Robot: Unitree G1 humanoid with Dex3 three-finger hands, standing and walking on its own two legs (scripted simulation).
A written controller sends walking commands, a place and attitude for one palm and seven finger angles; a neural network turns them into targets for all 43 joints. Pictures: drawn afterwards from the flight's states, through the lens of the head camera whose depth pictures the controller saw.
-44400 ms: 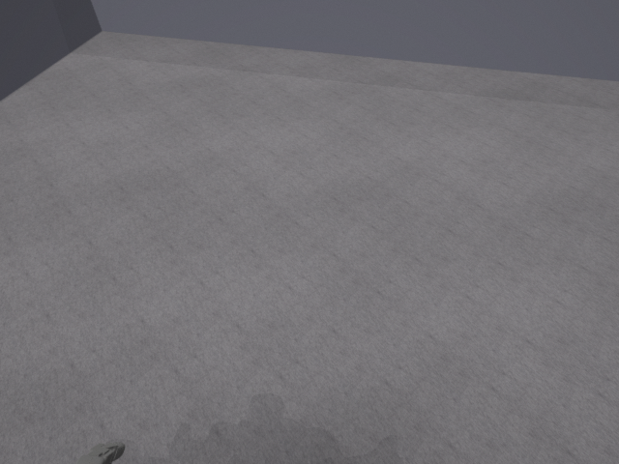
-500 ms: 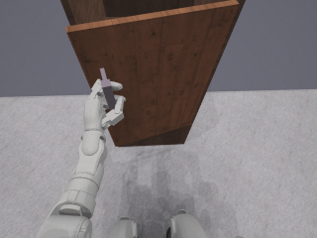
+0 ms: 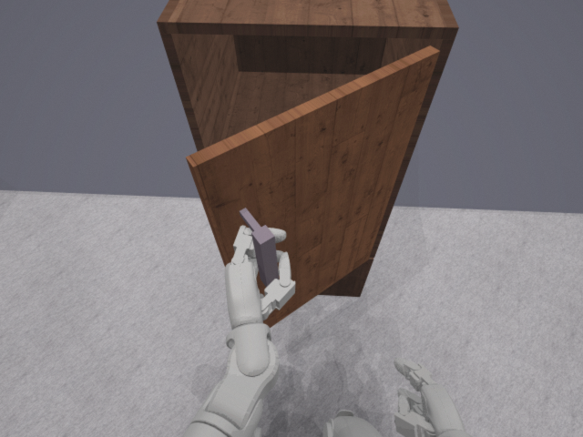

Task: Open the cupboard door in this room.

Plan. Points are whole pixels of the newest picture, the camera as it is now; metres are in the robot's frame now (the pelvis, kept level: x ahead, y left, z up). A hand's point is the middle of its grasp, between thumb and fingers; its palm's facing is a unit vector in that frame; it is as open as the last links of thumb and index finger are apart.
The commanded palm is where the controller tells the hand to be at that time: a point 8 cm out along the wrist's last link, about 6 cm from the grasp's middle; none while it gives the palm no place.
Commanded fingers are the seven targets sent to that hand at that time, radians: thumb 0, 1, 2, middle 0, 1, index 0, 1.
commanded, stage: pull the door open along its arc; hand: left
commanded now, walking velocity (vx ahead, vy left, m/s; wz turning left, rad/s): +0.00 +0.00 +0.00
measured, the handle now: (258, 249) +0.37 +0.06 +0.04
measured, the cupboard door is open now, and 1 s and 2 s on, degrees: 39 39 47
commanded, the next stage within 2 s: open thumb and fingers to let go in 0.12 s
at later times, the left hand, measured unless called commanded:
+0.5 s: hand (291, 289) +0.31 +0.01 +0.03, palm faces +0.29 -0.96 -0.05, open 7.7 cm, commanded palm +0.26 +0.05 +0.02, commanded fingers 0.00 -0.15 0.45 -0.32 -1.24 -0.32 -1.24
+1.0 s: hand (290, 286) +0.32 +0.01 +0.03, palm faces +0.22 -0.97 -0.05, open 14.9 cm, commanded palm +0.27 +0.04 +0.02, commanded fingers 0.00 -0.50 0.30 -0.15 -0.30 -0.15 -0.30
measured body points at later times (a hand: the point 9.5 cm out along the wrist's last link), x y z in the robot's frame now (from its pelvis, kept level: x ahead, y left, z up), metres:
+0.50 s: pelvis -0.01 -0.03 -0.01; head +0.06 -0.06 +0.43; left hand +0.29 +0.06 +0.03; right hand +0.16 -0.25 -0.13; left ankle +0.00 +0.14 -0.66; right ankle +0.02 -0.07 -0.66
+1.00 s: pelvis -0.02 +0.00 -0.01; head +0.05 -0.02 +0.43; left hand +0.30 +0.06 +0.03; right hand +0.15 -0.21 -0.12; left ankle +0.00 +0.14 -0.66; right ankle +0.02 -0.07 -0.66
